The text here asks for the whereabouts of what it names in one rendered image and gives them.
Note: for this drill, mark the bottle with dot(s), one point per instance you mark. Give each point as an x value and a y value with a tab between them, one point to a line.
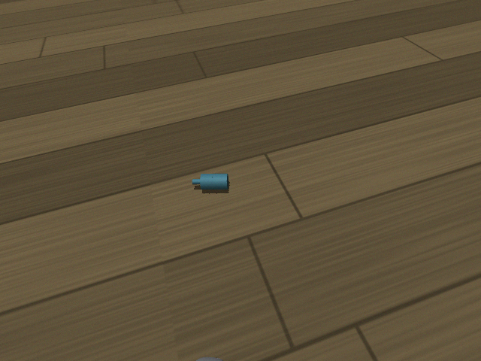
212	181

